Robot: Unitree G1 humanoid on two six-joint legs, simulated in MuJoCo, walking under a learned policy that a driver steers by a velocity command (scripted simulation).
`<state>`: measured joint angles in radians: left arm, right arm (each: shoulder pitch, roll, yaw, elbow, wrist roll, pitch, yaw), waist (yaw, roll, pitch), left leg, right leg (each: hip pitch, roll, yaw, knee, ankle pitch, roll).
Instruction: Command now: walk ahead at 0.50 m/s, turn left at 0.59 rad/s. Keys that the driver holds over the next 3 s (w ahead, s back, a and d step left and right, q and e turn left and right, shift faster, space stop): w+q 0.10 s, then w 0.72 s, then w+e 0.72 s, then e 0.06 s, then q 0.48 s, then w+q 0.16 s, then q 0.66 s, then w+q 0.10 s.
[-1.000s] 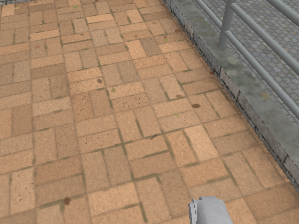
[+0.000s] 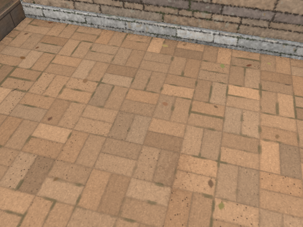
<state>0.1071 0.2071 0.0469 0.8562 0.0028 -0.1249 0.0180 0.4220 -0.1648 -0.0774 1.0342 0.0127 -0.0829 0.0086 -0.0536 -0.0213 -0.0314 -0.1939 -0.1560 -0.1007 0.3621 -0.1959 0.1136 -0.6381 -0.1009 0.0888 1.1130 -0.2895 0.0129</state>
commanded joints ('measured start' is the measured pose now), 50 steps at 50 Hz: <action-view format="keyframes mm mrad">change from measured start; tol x32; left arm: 1 -148 62 14 -102 -11 -33 33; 9 -237 115 27 -135 -19 -26 7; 14 282 247 81 2 -9 -19 -10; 50 36 106 29 -45 -20 55 -24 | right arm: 1 -133 -180 -22 -166 0 -5 -36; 14 151 -74 6 -182 22 -9 -25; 33 -501 -133 12 -419 15 -11 -2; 39 24 -265 -44 -300 -6 3 -13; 50 -165 -201 -24 -268 -26 -31 -13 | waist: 1 46 28 45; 11 75 131 -52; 14 133 -353 -342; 32 142 -59 42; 38 -43 308 -302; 50 60 78 20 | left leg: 1 -146 265 -264 -159 208 155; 11 79 219 -281 176 416 50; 14 -541 45 -82 962 -361 -75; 16 -630 154 -54 1045 -190 -59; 34 -294 189 109 122 98 -65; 38 612 553 -457 23 64 217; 50 63 389 59 -220 295 81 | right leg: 1 2 19 -29 -279 157 33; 11 370 107 -41 -677 268 -68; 14 1034 -342 739 -782 -13 -389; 20 420 -106 239 -919 130 -248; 34 548 -139 95 -838 294 -189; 36 495 -69 20 -623 512 -147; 38 -107 126 -107 -13 -163 -50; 40 -285 41 -11 178 -179 -64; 50 -134 -10 22 -192 293 -25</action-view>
